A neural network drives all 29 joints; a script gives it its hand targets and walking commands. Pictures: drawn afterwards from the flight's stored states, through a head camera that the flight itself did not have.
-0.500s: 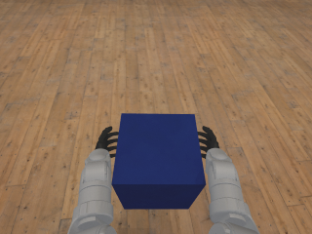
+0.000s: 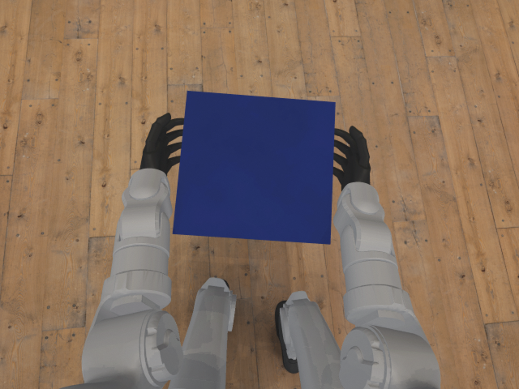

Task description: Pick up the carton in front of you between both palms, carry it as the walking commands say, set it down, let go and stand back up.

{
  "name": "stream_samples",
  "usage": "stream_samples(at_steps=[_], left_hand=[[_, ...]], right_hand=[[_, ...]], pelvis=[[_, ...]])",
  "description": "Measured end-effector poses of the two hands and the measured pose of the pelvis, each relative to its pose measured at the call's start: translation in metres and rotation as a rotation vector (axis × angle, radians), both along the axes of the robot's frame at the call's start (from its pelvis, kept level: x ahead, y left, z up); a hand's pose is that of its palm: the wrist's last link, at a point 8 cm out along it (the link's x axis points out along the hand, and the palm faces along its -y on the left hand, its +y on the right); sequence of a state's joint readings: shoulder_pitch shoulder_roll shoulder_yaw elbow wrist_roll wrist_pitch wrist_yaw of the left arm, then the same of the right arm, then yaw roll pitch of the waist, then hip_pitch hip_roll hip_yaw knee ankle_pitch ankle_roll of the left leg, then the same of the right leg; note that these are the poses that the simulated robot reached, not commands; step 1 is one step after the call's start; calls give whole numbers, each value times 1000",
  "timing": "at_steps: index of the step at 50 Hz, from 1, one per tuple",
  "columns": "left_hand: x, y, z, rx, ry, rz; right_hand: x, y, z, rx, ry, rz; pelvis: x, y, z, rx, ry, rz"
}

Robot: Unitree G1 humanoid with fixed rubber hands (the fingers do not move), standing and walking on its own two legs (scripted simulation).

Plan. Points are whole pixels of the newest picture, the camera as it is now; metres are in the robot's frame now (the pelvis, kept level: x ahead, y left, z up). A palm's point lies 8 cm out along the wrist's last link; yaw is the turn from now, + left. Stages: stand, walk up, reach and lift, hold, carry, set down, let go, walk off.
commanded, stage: set down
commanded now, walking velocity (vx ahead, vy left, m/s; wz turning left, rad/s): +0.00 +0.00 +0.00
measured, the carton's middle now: (255, 181) +0.43 +0.04 -0.15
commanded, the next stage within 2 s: none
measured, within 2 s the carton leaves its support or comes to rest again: rests again in 1.66 s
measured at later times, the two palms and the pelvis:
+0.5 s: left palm (173, 172) +0.46 +0.20 -0.23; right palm (320, 180) +0.46 -0.10 -0.22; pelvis -0.02 +0.01 -0.13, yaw -3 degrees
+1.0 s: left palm (180, 178) +0.49 +0.21 -0.39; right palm (299, 185) +0.49 -0.09 -0.38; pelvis -0.04 +0.01 -0.23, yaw -5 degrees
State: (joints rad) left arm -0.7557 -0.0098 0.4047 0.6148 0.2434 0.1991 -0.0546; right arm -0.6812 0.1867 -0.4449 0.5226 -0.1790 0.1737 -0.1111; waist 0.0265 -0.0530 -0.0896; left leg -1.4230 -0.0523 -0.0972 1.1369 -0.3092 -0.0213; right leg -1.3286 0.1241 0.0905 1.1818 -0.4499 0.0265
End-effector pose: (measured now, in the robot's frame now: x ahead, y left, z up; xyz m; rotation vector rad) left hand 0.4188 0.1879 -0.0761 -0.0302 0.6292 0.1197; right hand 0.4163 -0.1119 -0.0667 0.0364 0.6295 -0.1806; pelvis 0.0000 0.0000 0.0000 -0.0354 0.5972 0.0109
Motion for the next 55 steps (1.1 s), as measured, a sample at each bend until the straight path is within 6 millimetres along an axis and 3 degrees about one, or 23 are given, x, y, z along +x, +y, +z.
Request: stream_samples(at_steps=[9, 27, 50, 55], left_hand=[[14, 8, -53, 1, 38, 6], [41, 11, -171, 24, 59, -6], [67, 25, -311, 59, 108, -17], [70, 24, -332, 71, 132, -32]], right_hand=[[17, 9, -50, -17, 37, 15], [45, 11, -169, -18, 56, 21], [73, 24, -315, -20, 105, 48], [73, 23, -338, -6, 126, 37]], pelvis=[[-9, 8, -49, -18, 82, 5], [-21, 12, -138, -39, 194, -17], [-41, 6, -234, -32, 165, -53], [-39, 9, -246, -27, 124, -80]])
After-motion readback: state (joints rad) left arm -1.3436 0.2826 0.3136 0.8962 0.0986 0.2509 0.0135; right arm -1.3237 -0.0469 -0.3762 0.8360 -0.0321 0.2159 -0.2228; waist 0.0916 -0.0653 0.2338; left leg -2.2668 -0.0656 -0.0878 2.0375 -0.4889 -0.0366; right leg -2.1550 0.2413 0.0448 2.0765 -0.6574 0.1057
